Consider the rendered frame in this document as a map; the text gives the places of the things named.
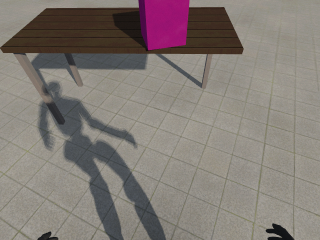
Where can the carton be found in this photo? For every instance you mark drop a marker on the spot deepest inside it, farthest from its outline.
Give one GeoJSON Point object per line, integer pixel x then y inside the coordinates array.
{"type": "Point", "coordinates": [164, 22]}

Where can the right robot hand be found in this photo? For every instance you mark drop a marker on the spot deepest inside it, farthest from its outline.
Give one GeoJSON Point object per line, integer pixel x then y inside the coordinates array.
{"type": "Point", "coordinates": [279, 230]}

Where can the table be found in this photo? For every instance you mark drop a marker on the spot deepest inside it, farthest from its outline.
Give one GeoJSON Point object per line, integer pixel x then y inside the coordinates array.
{"type": "Point", "coordinates": [114, 30]}

